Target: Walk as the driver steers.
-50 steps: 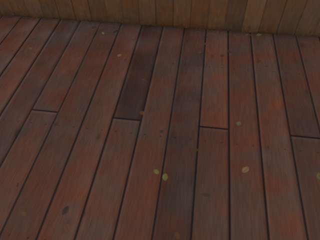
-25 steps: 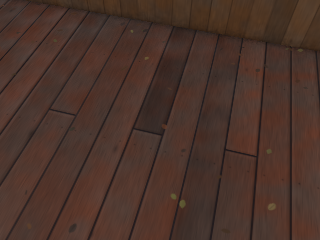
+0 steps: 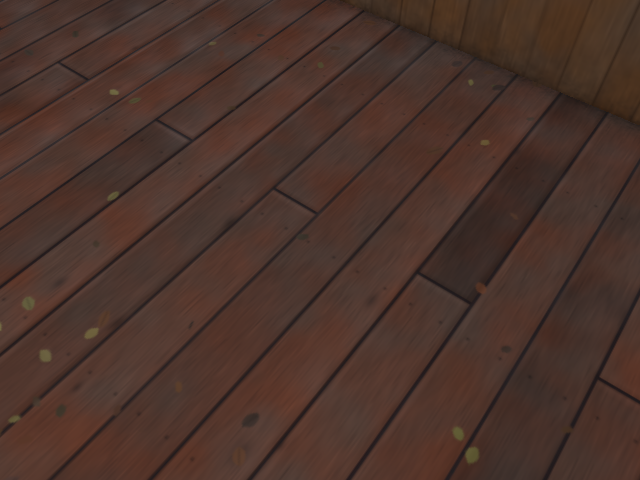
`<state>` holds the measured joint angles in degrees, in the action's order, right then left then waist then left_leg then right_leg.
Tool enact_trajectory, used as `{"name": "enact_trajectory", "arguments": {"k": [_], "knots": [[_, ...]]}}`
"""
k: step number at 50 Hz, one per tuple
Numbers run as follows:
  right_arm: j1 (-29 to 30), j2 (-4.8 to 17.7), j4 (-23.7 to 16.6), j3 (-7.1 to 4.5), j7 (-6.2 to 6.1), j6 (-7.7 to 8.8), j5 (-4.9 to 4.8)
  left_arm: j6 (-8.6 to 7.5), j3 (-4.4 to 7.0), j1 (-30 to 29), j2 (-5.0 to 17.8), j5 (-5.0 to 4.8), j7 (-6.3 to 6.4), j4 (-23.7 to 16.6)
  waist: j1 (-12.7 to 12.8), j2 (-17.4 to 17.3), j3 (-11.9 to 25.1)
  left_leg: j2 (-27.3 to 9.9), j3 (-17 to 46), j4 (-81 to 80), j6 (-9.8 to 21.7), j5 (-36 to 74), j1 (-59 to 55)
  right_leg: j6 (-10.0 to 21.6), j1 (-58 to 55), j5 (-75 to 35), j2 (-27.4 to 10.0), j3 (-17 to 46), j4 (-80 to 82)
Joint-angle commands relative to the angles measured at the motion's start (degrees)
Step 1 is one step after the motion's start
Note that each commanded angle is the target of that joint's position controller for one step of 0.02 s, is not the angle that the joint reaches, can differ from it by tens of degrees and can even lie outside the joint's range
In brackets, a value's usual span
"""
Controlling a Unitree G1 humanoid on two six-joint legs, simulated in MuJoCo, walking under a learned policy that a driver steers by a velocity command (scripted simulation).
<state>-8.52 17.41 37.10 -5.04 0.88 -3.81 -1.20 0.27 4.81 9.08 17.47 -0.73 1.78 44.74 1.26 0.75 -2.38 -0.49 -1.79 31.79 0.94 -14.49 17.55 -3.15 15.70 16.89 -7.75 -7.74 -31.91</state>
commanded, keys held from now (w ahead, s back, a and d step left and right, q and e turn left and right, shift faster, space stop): q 0.66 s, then w+q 0.14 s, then q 0.20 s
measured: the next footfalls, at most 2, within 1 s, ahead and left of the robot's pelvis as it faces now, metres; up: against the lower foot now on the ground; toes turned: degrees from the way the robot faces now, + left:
right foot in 0.46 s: +0.09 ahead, -0.10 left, +0.00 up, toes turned +21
left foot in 0.88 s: -0.02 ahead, +0.14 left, +0.00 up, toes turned +34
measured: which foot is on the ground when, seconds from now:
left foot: down 0.00-0.48, up 0.50-0.86, down 0.88-1.00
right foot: down 0.00-0.00, up 0.02-0.44, down 0.46-0.88, up 0.90-1.00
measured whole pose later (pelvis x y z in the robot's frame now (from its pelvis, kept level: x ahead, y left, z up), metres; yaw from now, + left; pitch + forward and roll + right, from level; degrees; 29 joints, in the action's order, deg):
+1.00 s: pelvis +0.01 +0.06 +0.01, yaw +35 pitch +2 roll -2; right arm -14.5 17.0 34.9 -3.9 0.6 -0.1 -0.8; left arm -0.8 4.9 10.0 19.0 0.2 0.3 39.2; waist 0.3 2.4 -1.3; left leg 1.6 1.3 30.0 2.8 -17.3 15.1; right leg -2.6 28.2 27.6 -2.7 -0.8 -62.3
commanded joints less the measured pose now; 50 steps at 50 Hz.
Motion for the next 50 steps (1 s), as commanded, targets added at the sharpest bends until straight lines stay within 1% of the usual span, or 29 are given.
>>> {"name": "enact_trajectory", "arguments": {"k": [1,2,3,5,8,12,15,19,22,23,24,25,26,27,28,29,31,33,36,40,42,43,44,45,46,47,48,49,50], "knots": [[-7.07,16.1,-3.52,-4.42,-1.51,0.7,0.68,-0.76,0.07,1.6,2.29,3.74,-0.87,-4.76,-0.34,-20.58,8.85,-19.52,27.94,-7.22,13.78,44.95,-23.39,-1.94,22.67,23.69,3.62,-0.54,-26.96],[-8.98,14.29,-3.94,-3.87,-0.64,2.16,2.79,-1.19,0.99,-4.25,5.59,2.11,-0.36,-6.6,-5.9,-15.1,13.6,-22.3,31.9,-10.51,21.13,37.6,-18.92,-1.66,24.76,23.87,5.76,8.83,-35.74],[-6.63,13.02,-3.62,-3.32,-0.41,3.27,2.86,-1.03,1.61,-6.07,7.38,0.54,0.04,-6.82,-4.64,-10.69,9.92,-18.64,27.07,-11.71,18.59,30.39,-16.21,-0.64,25.38,19.06,4.85,10.5,-38.27],[-0.74,9.43,-4.03,-2.19,-1.23,3.58,0.79,-0.33,2.14,-4.16,7.75,1.05,1.1,-5.12,-1.79,-7.48,6.74,-13.26,21.25,-11.91,12.77,21.81,-11.78,-0.17,24.73,10.29,3.65,11.62,-35.32],[0.68,8.71,-4.79,-1.61,-2.12,3.2,1.15,-0.46,2.2,-1.17,6.81,1.33,0.93,-5.18,-0.04,-8.27,8.03,-10.47,19.38,-12.45,12.43,21.47,-7.88,-0.86,19.54,3.8,5.85,11.16,-33.78],[-0.76,9.58,-4.69,-1.93,-2.8,3.0,0.75,-0.83,1.34,-3.11,4.81,1.17,0.55,-6.52,-1.29,-8.27,7.8,-9.57,21.72,-11.9,12.41,16.21,-9.24,-1.56,18.39,2.05,7.07,12.08,-21.71],[-0.6,10.47,-5.14,-2.28,-2.65,2.61,0.83,-1.2,1.15,-4.06,4.74,0.96,-0.04,-7.33,-2.0,-9.14,7.02,-9.18,24.81,-11.55,12.66,11.57,-6.95,-1.49,14.56,3.0,8.22,12.51,-15.01],[0.17,10.69,-5.74,-2.37,-1.95,2.08,0.51,-2.06,1.42,-3.44,5.37,0.41,-0.94,-8.12,-2.21,-9.87,7.25,-8.6,29.92,-9.76,12.35,14.1,-6.53,-0.5,9.32,4.69,9.86,12.71,-7.5],[2.31,10.12,-6.42,-2.14,-2.09,1.51,-0.42,-2.77,1.75,0.25,5.25,0.37,-1.62,-7.6,0.5,-9.66,7.95,-5.84,31.15,-6.22,9.46,15.86,-5.77,1.21,0.75,-3.56,10.16,11.68,7.23],[1.65,8.79,-6.61,-1.78,-2.35,1.45,-0.51,-2.84,2.32,1.89,6.97,0.83,-1.51,-7.28,0.69,-7.78,8.8,-3.56,29.51,-3.43,6.77,10.09,-2.01,2.76,-5.65,-9.77,6.14,13.75,10.99],[-1.35,5.45,-6.62,-0.93,-2.32,1.51,0.26,-2.44,3.04,2.67,10.76,1.76,-1.09,-7.95,-1.27,3.64,10.68,2.22,21.76,8.17,3.12,-7.13,5.17,7.36,-12.49,-17.62,-5.99,23.96,12.45],[-0.78,7.56,-8.21,-1.75,-2.38,2.1,-0.27,-2.1,3.39,1.95,13.04,3.53,-1.28,-7.59,-2.27,17.49,6.88,9.24,11.52,19.04,-0.08,-23.27,16.32,17.44,-10.16,-26.16,-14.9,37.25,14.69],[-2.62,12.05,-6.8,-3.23,-2.33,2.44,0.67,-2.29,2.59,-0.36,9.81,3.05,-1.09,-9.22,-2.36,11.6,6.52,4.81,11.91,31.21,-2.39,-21.89,17.32,20.18,-8.69,-26.25,-16.57,35.67,14.42],[-3.4,12.92,-5.27,-3.87,-2.14,2.15,0.15,-2.2,1.78,-2.78,7.07,2.57,-0.68,-9.9,-3.11,8.12,5.79,4.03,11.13,35.51,-3.39,-17.91,17.12,17.68,-7.25,-24.58,-12.97,29.31,13.5],[-4.61,11.41,-3.79,-3.79,-2.32,1.4,-0.01,-1.98,1.46,-4.53,6.13,1.96,-0.39,-10.5,-3.67,6.11,4.86,3.45,10.19,37.81,-4.62,-14.74,17.27,15.09,-6.93,-21.5,-9.21,24.01,12.9],[-4.47,10.07,-3.73,-3.44,-2.31,0.85,0.05,-1.81,1.23,-4.97,5.69,1.19,-0.11,-10.55,-3.05,6.28,3.86,3.03,9.57,39.75,-5.61,-11.79,18.87,14.55,-7.32,-21.69,-8.02,21.36,12.73],[-2.59,7.22,-4.7,-2.51,-1.88,0.57,-0.44,-1.18,1.11,-3.51,6.03,1.47,0.4,-10.34,-1.74,7.24,3.27,2.21,6.28,36.87,-6.71,-8.87,18.71,14.62,-7.5,-22.95,-5.8,16.1,13.35],[0.55,5.89,-6.34,-1.82,-1.62,0.76,-0.49,-0.58,1.54,-0.96,7.09,1.8,0.76,-9.82,0.43,8.61,4.37,0.75,4.67,30.73,-7.36,-8.52,19.35,15.61,-11.68,-24.17,-6.82,14.86,13.16],[2.72,4.69,-7.87,-0.77,-0.59,1.1,-0.13,-0.27,2.54,1.57,9.63,0.88,0.52,-9.21,2.65,9.62,6.16,-1.47,1.8,20.8,-6.06,-8.87,15.24,15.53,-11.98,-4.6,-8.45,14.62,16.62],[0.88,5.74,-7.5,-0.91,0.55,1.89,-0.27,-1.27,3.05,0.94,11.28,-0.41,-0.88,-8.87,1.41,9.89,3.93,-1.07,-1.98,9.09,-1.83,-8.87,5.73,14.03,-6.01,5.95,-9.66,12.79,18.66],[-2.78,5.11,-5.95,-1.15,0.69,2.11,0.08,-1.33,2.8,-1.09,10.67,-1.15,-1.41,-8.54,-1.73,8.11,3.24,0.78,-4.2,-1.89,0.14,-1.97,-1.36,12.15,-4.26,-2.36,-8.65,9.13,13.15],[-6.85,5.84,-4.34,-1.79,0.35,2.1,0.15,-1.36,2.31,-0.49,8.9,-1.3,-1.5,-8.06,-3.33,6.38,4.76,2.67,-4.54,-6.29,1.23,-0.18,-8.33,10.1,-1.97,-7.08,-6.96,6.22,6.86],[-11.91,9.15,-3.47,-3.16,-0.21,2.19,-0.05,-1.52,1.33,0.59,5.6,-0.4,-1.68,-8.08,-4.85,-1.33,7.78,-1.78,3.86,-9.01,3.47,6.52,-18.51,5.7,4.71,-5.4,-3.35,0.75,-7.31],[-13.06,18.02,-5.11,-4.76,-1.11,2.58,0.14,-2.01,-0.46,-1.82,1.05,2.96,-1.7,-12.92,-2.94,-20.21,7.93,-17.71,30.51,-9.55,12.93,20.69,-27.14,-0.09,26.07,19.12,5.55,-2.05,-27.8],[-13.98,15.34,-5.98,-3.84,-0.26,4.12,1.48,-2.73,0.45,-5.04,4.92,1.64,-1.45,-13.33,-6.79,-14.31,9.66,-22.36,37.2,-13.03,20.69,22.58,-23.13,-0.29,30.25,22.97,7.17,8.45,-35.92],[-11.95,12.42,-5.56,-2.72,-0.04,5.09,1.57,-2.76,1.14,-5.56,7.28,0.23,-1.57,-13.3,-5.28,-11.79,6.49,-20.01,31.57,-13.02,19.3,23.02,-21.64,0.4,31.12,19.17,5.43,10.26,-37.97],[-9.46,10.63,-5.29,-2.2,-0.22,5.34,0.7,-2.64,1.49,-4.91,8.2,0.42,-1.57,-12.47,-3.77,-9.4,4.52,-16.66,26.16,-12.41,16.16,22.7,-19.66,0.93,30.8,14.07,4.08,10.3,-36.35],[-6.96,9.84,-5.65,-1.84,-0.64,4.94,0.09,-2.49,1.66,-4.86,8.5,1.21,-1.25,-11.84,-2.98,-7.43,3.84,-14.61,23.56,-12.55,13.9,23.07,-17.93,0.92,29.98,9.88,3.53,10.38,-33.89],[-4.8,9.55,-6.09,-1.42,-1.19,4.53,0.08,-2.25,1.75,-4.45,8.43,1.52,-1.16,-11.6,-1.84,-7.71,3.49,-13.05,21.39,-13.03,12.94,26.59,-15.36,0.48,27.17,6.1,3.56,10.47,-32.05]]}}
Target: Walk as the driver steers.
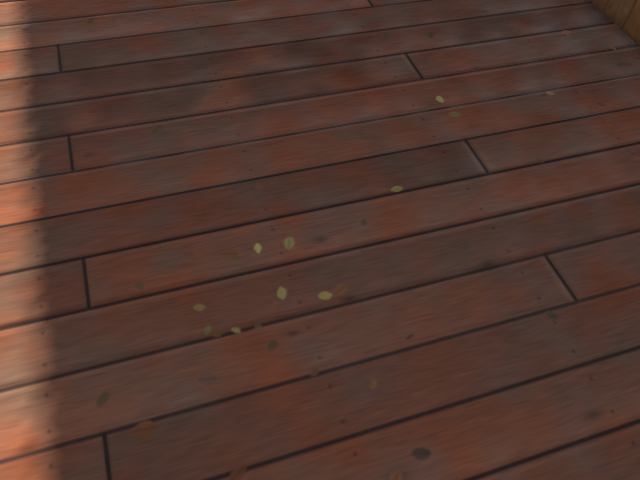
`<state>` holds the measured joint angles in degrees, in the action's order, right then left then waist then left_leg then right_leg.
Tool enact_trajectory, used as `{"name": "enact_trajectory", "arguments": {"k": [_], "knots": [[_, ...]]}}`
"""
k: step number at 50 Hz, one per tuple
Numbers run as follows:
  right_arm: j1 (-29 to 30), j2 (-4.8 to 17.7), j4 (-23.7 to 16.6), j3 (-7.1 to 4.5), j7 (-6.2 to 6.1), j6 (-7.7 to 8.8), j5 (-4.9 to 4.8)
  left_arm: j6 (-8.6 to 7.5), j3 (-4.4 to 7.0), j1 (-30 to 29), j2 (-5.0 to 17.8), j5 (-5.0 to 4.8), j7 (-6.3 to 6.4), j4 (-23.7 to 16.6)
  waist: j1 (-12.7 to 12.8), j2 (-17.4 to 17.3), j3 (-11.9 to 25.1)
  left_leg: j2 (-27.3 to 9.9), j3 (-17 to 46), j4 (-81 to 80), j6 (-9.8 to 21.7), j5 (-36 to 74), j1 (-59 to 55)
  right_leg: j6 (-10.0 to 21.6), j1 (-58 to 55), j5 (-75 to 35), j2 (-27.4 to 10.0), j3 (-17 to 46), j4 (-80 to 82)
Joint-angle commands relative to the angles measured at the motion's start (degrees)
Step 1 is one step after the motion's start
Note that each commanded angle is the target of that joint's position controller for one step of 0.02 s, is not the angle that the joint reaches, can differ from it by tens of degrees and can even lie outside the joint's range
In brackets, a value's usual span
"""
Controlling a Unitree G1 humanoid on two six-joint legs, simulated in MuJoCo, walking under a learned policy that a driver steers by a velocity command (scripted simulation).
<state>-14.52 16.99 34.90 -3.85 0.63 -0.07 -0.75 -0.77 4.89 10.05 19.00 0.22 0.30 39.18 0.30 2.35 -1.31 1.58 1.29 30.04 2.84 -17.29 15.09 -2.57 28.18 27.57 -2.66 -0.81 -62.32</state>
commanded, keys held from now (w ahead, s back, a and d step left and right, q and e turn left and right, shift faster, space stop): q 0.30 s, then w+q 0.18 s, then w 0.50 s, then no key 0.02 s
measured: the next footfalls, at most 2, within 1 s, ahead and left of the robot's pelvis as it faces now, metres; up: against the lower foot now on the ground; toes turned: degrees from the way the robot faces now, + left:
right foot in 0.36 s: +0.19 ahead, -0.10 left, +0.00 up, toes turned +18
left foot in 0.80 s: +0.24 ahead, +0.22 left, +0.00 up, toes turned +24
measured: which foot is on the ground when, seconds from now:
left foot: down 0.00-0.36, up 0.38-0.78, down 0.80-1.00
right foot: up 0.00-0.34, down 0.36-0.80, up 0.82-1.00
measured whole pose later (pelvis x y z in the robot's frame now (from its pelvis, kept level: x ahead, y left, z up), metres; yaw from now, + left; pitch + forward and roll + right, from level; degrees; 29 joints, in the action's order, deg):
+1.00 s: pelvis +0.27 +0.13 +0.01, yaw +23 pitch +2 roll +0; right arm -19.5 15.4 40.2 -2.2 1.1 3.9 0.0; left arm -4.3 2.9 12.8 18.5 -0.7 -1.6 41.0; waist -1.6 2.7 -0.3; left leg 2.3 -1.0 19.8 3.2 -12.8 8.9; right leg -0.3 34.0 13.3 -5.4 0.0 -60.5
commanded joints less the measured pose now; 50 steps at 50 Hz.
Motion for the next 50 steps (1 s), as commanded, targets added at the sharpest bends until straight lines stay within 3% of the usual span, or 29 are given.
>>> {"name": "enact_trajectory", "arguments": {"k": [1,3,7,13,16,17,18,19,20,21,23,24,26,28,32,35,38,39,40,41,42,43,44,46,50], "knots": [[2.34,10.07,-4.17,-2.44,-1.48,0.51,0.17,-1.08,1.5,-4.77,6.09,0.65,0.26,-5.54,-0.07,-9.48,3.1,-13.97,16.74,-11.37,10.74,33.69,-11.17,-0.68,12.05,-7.86,-0.39,2.85,-1.24],[2.29,10.5,-3.79,-2.52,-2.3,0.22,0.59,-0.87,1.0,-3.83,4.4,0.5,0.27,-4.71,0.35,-8.65,4.86,-12.71,14.62,-10.7,10.55,37.56,-10.79,-1.61,9.41,-11.46,0.97,2.47,2.53],[0.89,11.25,-2.41,-2.79,-3.03,-0.73,-0.28,-0.6,0.14,-7.5,2.65,0.3,0.18,-5.33,-1.1,-9.56,4.65,-11.06,14.91,-8.28,9.23,35.67,-10.18,-2.41,6.7,-14.87,3.01,3.0,13.62],[1.66,11.76,-2.16,-2.96,-2.81,-1.89,-0.46,-1.37,0.39,-10.59,3.46,-0.21,-0.87,-6.53,-2.12,-10.45,4.64,-10.99,22.36,-3.11,8.56,35.4,-9.76,-1.13,1.49,-12.55,5.54,4.33,23.48],[4.71,11.17,-3.0,-2.74,-2.76,-1.84,-1.03,-2.2,1.07,-7.33,4.2,-0.39,-1.09,-6.03,0.43,-11.41,5.74,-8.33,25.68,-0.75,6.4,27.33,-8.58,0.9,-7.66,-17.5,6.2,3.55,34.96],[5.3,10.13,-3.44,-2.4,-2.71,-1.48,-1.05,-2.5,1.47,-5.16,4.96,-0.07,-0.88,-5.74,1.72,-10.47,6.91,-6.25,25.35,1.24,4.98,20.63,-4.88,2.45,-15.48,-23.63,4.33,4.11,38.91],[3.86,6.56,-4.06,-1.27,-2.55,-1.04,0.09,-2.54,2.27,-0.8,8.16,0.66,-0.37,-5.97,2.5,-3.18,11.95,-2.18,20.58,11.47,2.59,6.78,1.4,6.56,-27.02,-25.11,-5.9,13.46,39.64],[-0.66,4.44,-5.05,-0.55,-2.66,-0.62,-0.05,-2.19,2.95,2.95,11.91,1.55,-0.35,-4.62,0.13,12.29,12.24,7.07,11.74,23.51,-0.86,-22.49,18.39,16.45,-36.08,-20.7,-17.98,34.19,44.55],[-3.21,9.05,-3.78,-1.8,-2.42,-0.12,-0.4,-2.59,2.57,4.23,9.14,0.2,-0.44,-3.95,-0.11,11.02,9.32,1.99,10.44,32.96,-3.22,-21.76,24.29,19.84,-33.73,-7.29,-22.03,42.12,46.85],[-0.21,11.66,-3.15,-2.63,-2.12,-0.09,-0.59,-2.87,1.62,3.06,5.88,-0.39,-0.1,-4.53,1.19,6.45,4.96,-0.59,9.51,36.06,-4.12,-16.09,26.12,18.01,-30.45,0.64,-18.77,35.3,47.34],[2.73,11.38,-3.4,-3.06,-1.92,-0.36,-0.08,-2.59,1.24,0.13,4.76,-0.45,0.64,-4.75,0.83,4.95,1.75,-2.99,6.17,36.74,-5.11,-9.33,26.74,13.59,-25.87,2.17,-13.64,24.99,48.82],[3.49,9.93,-3.65,-2.74,-1.41,-0.26,-0.39,-2.65,0.99,0.28,4.58,-0.24,1.0,-4.59,1.03,5.3,0.93,-4.15,5.42,36.4,-5.15,-6.83,25.85,12.89,-23.62,0.15,-12.45,21.33,50.05],[4.64,6.06,-3.85,-1.47,-0.72,0.52,-0.44,-3.32,0.99,2.77,4.74,0.06,0.98,-3.46,2.04,4.77,0.65,-4.25,3.56,33.32,-4.77,-3.45,24.42,13.33,-21.74,-3.0,-10.93,16.83,52.25],[5.8,4.18,-3.94,-0.62,-0.42,1.32,-0.26,-3.94,1.1,4.41,5.17,-0.09,0.58,-2.38,2.64,4.25,0.91,-4.61,3.09,28.03,-4.69,-1.39,23.72,14.52,-22.13,-5.82,-11.15,14.33,53.57],[8.4,2.84,-3.65,0.55,0.37,2.67,0.02,-4.14,1.53,3.96,7.53,-0.89,-0.4,-1.13,2.71,3.8,0.35,-5.36,0.12,14.09,-4.06,3.72,16.72,14.35,-19.2,-13.09,-10.61,8.08,53.98],[10.15,3.8,-3.85,0.6,0.96,3.14,-0.44,-3.75,1.75,6.71,9.14,-1.76,-1.13,0.46,3.51,4.24,0.01,-4.38,-1.85,7.26,-3.41,4.08,11.62,14.14,-18.97,-14.55,-11.7,7.03,52.42],[6.02,4.87,-2.49,-0.1,1.1,3.23,-0.49,-2.9,1.37,7.24,9.13,-2.64,-1.41,1.61,0.05,3.23,0.59,-1.99,-4.57,-1.01,-0.92,6.59,0.16,12.17,-16.14,-15.87,-11.99,5.61,47.32],[0.6,6.81,-0.94,-1.26,0.65,3.04,-0.67,-2.94,0.6,7.8,7.5,-2.17,-1.4,2.06,-2.8,2.28,2.86,-1.0,-4.3,-2.38,0.48,6.08,-8.47,10.5,-13.45,-21.57,-10.2,3.53,41.14],[-7.52,10.16,0.44,-2.65,-0.03,2.87,-0.49,-3.3,-0.76,6.89,4.14,-1.3,-1.42,1.47,-7.03,-2.24,7.81,-7.02,3.57,-4.26,2.91,4.52,-19.33,7.19,-8.15,-21.93,-6.26,-1.38,26.69],[-12.07,17.45,0.6,-4.03,-0.46,2.63,0.67,-4.32,-2.39,7.56,-0.37,-0.51,-1.32,-2.44,-6.53,-18.45,12.3,-21.71,30.64,-10.84,11.87,-5.84,-31.98,2.42,11.52,-3.32,1.86,-5.3,4.73],[-13.02,14.01,0.78,-3.16,0.01,3.4,0.14,-5.12,-1.14,5.33,4.62,-1.5,-0.85,-2.47,-8.11,-13.81,11.93,-23.48,39.77,-15.29,14.97,-11.41,-30.4,2.33,18.63,4.17,1.92,2.85,-5.6],[-10.04,10.88,0.76,-1.94,0.29,3.97,0.21,-5.49,-0.42,4.46,6.76,-2.68,-1.14,-2.97,-6.41,-12.7,7.09,-22.34,33.31,-15.24,13.7,-10.73,-27.37,3.62,22.23,0.1,-1.12,4.11,-8.51],[-7.5,8.43,0.47,-1.21,0.51,4.33,0.43,-5.5,-0.67,3.6,6.17,-2.56,-1.22,-2.58,-5.24,-10.63,4.55,-19.53,27.0,-15.56,12.5,-7.03,-23.11,4.24,21.19,-4.9,-3.05,3.65,-7.48],[-3.23,5.94,0.32,-0.31,0.63,4.54,0.9,-5.13,-0.54,2.91,5.28,-1.07,-1.53,-2.37,-2.37,-8.81,0.93,-15.98,19.47,-18.12,10.95,4.02,-15.12,3.77,16.95,-11.36,-5.16,4.01,-2.5],[-1.9,6.77,1.84,-0.55,0.02,5.28,0.76,-3.75,-1.27,1.64,2.66,-0.37,-1.91,-1.98,-0.33,-6.47,-0.94,-13.75,10.28,-20.86,10.81,22.73,-10.16,1.05,13.99,-18.68,-4.4,2.34,5.41]]}}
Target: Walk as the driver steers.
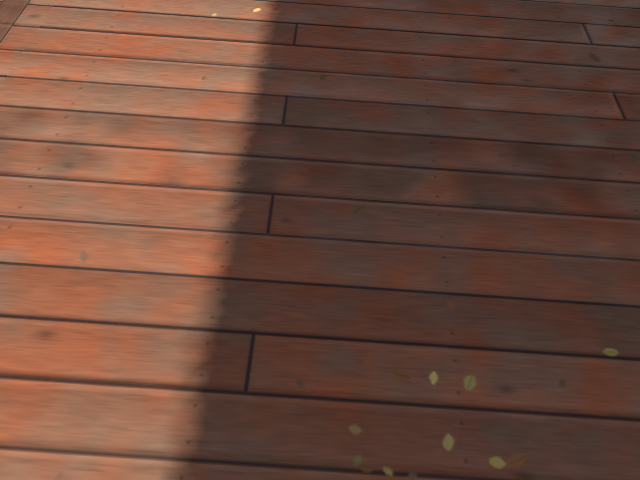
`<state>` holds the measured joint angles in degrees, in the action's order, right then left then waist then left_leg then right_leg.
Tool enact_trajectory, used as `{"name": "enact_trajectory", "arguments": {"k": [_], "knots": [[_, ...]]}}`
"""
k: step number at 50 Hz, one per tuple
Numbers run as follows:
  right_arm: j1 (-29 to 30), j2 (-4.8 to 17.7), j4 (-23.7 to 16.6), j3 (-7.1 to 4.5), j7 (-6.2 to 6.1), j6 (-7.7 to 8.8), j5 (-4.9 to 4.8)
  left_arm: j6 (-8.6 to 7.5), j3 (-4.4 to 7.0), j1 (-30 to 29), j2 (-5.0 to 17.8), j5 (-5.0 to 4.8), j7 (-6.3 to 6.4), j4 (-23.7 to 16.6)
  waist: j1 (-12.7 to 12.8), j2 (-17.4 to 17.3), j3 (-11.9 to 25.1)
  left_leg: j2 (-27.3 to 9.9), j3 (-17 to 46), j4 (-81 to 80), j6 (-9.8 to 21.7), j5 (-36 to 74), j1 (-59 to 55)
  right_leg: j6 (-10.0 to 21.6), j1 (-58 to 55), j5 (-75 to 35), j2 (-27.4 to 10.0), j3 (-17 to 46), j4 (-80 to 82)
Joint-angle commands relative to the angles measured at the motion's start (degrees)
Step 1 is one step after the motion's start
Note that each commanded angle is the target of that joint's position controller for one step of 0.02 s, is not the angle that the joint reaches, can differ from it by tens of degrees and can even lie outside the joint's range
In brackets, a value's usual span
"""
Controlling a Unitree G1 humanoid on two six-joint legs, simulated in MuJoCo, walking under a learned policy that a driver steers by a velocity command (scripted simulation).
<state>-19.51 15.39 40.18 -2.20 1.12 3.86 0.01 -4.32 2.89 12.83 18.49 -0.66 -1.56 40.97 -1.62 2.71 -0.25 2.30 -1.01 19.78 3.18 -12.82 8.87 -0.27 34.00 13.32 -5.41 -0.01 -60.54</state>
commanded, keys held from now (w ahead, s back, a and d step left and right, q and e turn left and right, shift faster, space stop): no key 0.32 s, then w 0.20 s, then w+e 0.48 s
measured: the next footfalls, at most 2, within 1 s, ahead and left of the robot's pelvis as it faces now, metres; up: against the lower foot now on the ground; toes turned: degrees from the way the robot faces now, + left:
right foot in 0.24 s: +0.31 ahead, -0.12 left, +0.00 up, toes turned -1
left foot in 0.66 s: +0.30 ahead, +0.12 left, +0.00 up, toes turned -2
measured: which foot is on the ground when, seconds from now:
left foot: down 0.00-0.24, up 0.26-0.64, down 0.66-1.00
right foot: up 0.00-0.22, down 0.24-0.66, up 0.68-1.00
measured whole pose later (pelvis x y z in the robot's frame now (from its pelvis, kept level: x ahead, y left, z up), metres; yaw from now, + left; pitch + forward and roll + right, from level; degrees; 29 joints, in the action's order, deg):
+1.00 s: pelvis +0.35 -0.01 -0.01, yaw -13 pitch +1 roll +0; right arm -23.5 14.3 48.5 -3.1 -1.7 4.6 0.6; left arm -0.9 3.9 8.0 15.9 -1.3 -2.7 41.2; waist -4.8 2.1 0.0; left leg -2.5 -11.5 13.4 -1.1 -17.6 -3.2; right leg -0.9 39.5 0.2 -3.7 1.3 -45.0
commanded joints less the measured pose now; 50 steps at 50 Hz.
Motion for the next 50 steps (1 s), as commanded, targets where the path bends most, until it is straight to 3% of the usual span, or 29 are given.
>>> {"name": "enact_trajectory", "arguments": {"k": [1,4,7,9,11,12,13,14,15,16,17,19,20,24,28,30,32,33,34,35,36,37,38,40,45,50], "knots": [[3.47,8.64,-2.84,-2.26,-0.79,1.16,0.04,-0.21,0.36,-2.9,2.34,0.71,-0.03,-4.22,1.5,-6.2,-2.67,-13.4,9.59,-10.0,9.68,24.73,-2.95,-1.75,6.82,-6.69,-1.04,0.97,8.35],[1.42,10.0,-0.61,-2.53,-1.74,0.39,-0.01,-0.91,-0.77,-8.99,-0.09,0.86,-0.7,-5.41,-0.69,-7.06,-2.21,-10.27,3.39,-8.08,6.96,33.19,-0.33,-1.63,-1.5,-16.45,2.29,-1.75,22.22],[-1.2,10.98,1.61,-2.75,-1.91,-0.01,-0.5,-1.16,-0.37,-11.62,1.18,0.54,-1.58,-6.06,-1.33,-7.49,-1.06,-12.11,4.61,-5.5,6.09,31.55,-3.45,0.22,-5.09,-20.58,4.04,-0.66,28.31],[-0.37,11.3,2.31,-2.94,-2.08,-0.29,-0.75,-1.23,0.35,-10.19,3.0,0.98,-1.78,-5.77,0.29,-8.08,0.11,-13.46,6.13,-1.8,5.01,32.04,-6.65,2.22,-6.78,-17.99,4.36,0.53,30.41],[1.34,11.18,2.42,-3.0,-2.29,-0.76,-0.89,-1.35,1.43,-3.34,5.02,1.71,-1.31,-3.59,4.46,-7.66,3.97,-11.36,5.45,7.31,3.04,38.88,-7.69,4.42,-16.03,-19.46,6.47,-1.16,33.97],[-0.31,9.74,2.18,-2.51,-2.33,-0.78,-0.24,-1.48,2.17,0.38,7.77,2.1,-0.75,-2.78,5.51,-4.04,8.36,-7.6,3.55,16.33,0.55,33.93,-4.7,6.16,-25.8,-36.71,3.31,0.65,33.87],[-6.59,6.08,1.78,-1.11,-1.99,-0.38,1.38,-1.1,2.3,3.66,10.86,3.41,-0.2,-3.07,3.78,6.2,17.36,-3.13,3.01,33.85,-2.83,7.37,9.62,13.64,-45.53,-59.02,-9.74,13.24,27.81],[-13.43,3.87,4.28,-0.18,-1.51,-0.67,0.6,-0.28,1.06,4.3,6.98,3.2,-0.22,-2.69,2.46,12.32,26.62,1.52,7.79,46.85,-5.53,-28.08,16.72,22.04,-52.4,-59.97,-18.91,28.05,30.44],[-9.97,9.86,4.87,-1.65,-1.32,-1.5,-0.75,0.59,0.72,2.59,4.89,1.24,-0.47,-2.97,4.08,5.65,23.99,-0.57,10.84,50.28,-6.03,-27.67,17.78,20.54,-46.45,-44.3,-16.03,27.03,34.4],[-4.54,10.38,3.36,-2.05,-1.59,-2.49,-1.47,1.05,0.4,-1.96,4.09,0.38,-0.46,-2.97,3.25,2.68,15.23,-2.79,8.28,50.07,-6.5,-24.59,21.51,18.01,-39.26,-32.14,-13.75,22.57,37.32],[-1.56,9.97,2.65,-2.11,-2.12,-3.43,-1.14,1.49,0.41,-3.32,3.97,-0.01,-0.38,-2.51,2.98,0.58,9.9,-4.05,5.79,48.38,-6.69,-21.91,23.56,16.46,-32.77,-17.83,-11.58,20.57,41.01],[-0.74,9.0,1.87,-2.28,-2.76,-4.73,-0.56,2.07,1.1,-5.84,5.86,0.75,0.05,-2.06,0.85,3.76,5.03,-6.07,4.35,42.6,-6.48,-15.68,18.86,14.16,-19.92,6.72,-8.6,18.59,48.45],[-1.36,7.95,2.12,-2.07,-2.94,-4.68,-0.33,1.96,1.33,-6.78,6.11,1.06,0.33,-2.04,0.26,5.45,4.31,-5.7,3.11,40.22,-6.19,-14.14,16.59,13.8,-16.68,10.12,-7.47,17.23,50.62],[0.24,5.63,2.75,-1.35,-2.99,-2.78,0.36,0.88,1.9,-7.12,6.5,0.36,1.24,-1.22,0.36,4.98,4.69,-6.45,2.09,29.2,-4.3,-7.89,11.93,13.72,-14.13,9.85,-6.52,12.82,52.97],[4.08,6.15,1.99,-1.37,-2.2,-1.26,-0.03,1.65,2.38,-4.77,7.94,-0.52,1.3,-0.06,1.44,3.59,3.32,-5.59,0.99,19.36,-3.59,-4.37,9.71,13.44,-14.53,12.8,-7.22,14.09,52.57],[2.38,5.99,2.68,-1.62,-1.92,-0.66,-0.15,2.54,2.31,-4.9,7.99,-1.18,1.26,0.21,-0.34,2.89,2.66,-4.03,-0.64,12.21,-2.85,-1.09,4.41,12.31,-11.84,16.3,-6.31,14.36,50.4],[-2.55,6.22,4.28,-2.16,-2.06,-0.29,-0.15,3.09,1.53,-5.33,5.55,-1.12,1.26,0.0,-3.35,1.61,2.22,-3.8,-0.59,6.6,-1.62,-2.71,-4.22,9.33,-5.62,20.62,-2.73,13.57,45.02],[-7.62,9.03,4.79,-2.89,-2.65,-0.1,0.16,2.9,0.31,-7.87,1.29,-0.72,1.09,-1.42,-5.77,-4.77,1.24,-12.53,10.42,-1.01,0.96,-11.91,-9.71,5.53,2.46,19.99,2.0,10.39,33.1],[-8.32,13.12,4.55,-3.73,-2.97,-0.29,0.54,2.06,-0.61,-7.43,-3.18,-0.63,0.85,-2.67,-4.83,-16.78,0.52,-22.99,26.53,-8.98,4.83,-26.65,-12.92,2.22,12.55,16.08,9.14,1.61,15.85],[-6.86,14.97,4.16,-4.42,-2.76,0.36,1.74,1.27,0.74,-7.74,1.89,-1.24,1.12,-3.7,-4.13,-16.4,-2.51,-26.93,34.66,-12.12,9.36,-34.33,-7.33,3.29,16.51,14.64,6.97,6.77,6.52],[-2.75,11.51,3.12,-3.65,-2.83,1.22,0.92,1.07,1.67,-5.5,4.61,-1.53,1.04,-2.89,-1.7,-13.99,-4.08,-25.06,31.44,-12.1,8.4,-32.37,-7.78,3.46,18.81,9.65,5.37,9.17,2.94],[-0.09,9.15,2.65,-3.03,-2.79,1.74,0.15,1.16,2.15,-3.63,5.25,-1.2,0.95,-1.63,-0.4,-13.04,-4.0,-22.67,25.66,-11.89,6.19,-25.9,-9.01,2.97,19.2,5.49,4.81,9.41,2.0],[1.27,8.41,2.33,-2.84,-2.79,1.89,-0.11,1.26,2.36,-3.28,4.97,-0.66,1.03,-1.0,-0.11,-12.05,-3.38,-21.03,20.41,-12.06,4.45,-19.77,-9.48,2.17,18.41,2.18,4.08,8.95,1.95],[0.6,7.17,2.86,-2.48,-2.99,2.36,0.7,1.58,2.32,-4.26,3.28,-0.27,0.78,-0.81,-0.68,-9.9,-3.09,-18.89,11.59,-12.48,3.32,-7.08,-8.16,0.41,15.81,-4.7,3.68,7.57,0.44],[-1.62,7.41,4.28,-2.71,-3.2,1.93,1.12,2.47,1.64,-8.44,0.15,-0.54,-0.14,-3.35,-2.19,-8.82,-4.24,-17.05,-0.75,-12.85,3.65,5.1,-6.62,-1.86,12.5,-13.12,2.25,3.78,7.9],[-4.18,9.53,5.9,-3.57,-2.97,0.99,0.03,2.27,0.51,-15.62,-1.71,-0.81,-2.15,-7.27,-4.54,-7.67,-7.57,-18.98,-6.34,-12.31,3.92,9.31,-9.32,0.55,8.71,-12.75,1.46,-1.29,19.74]]}}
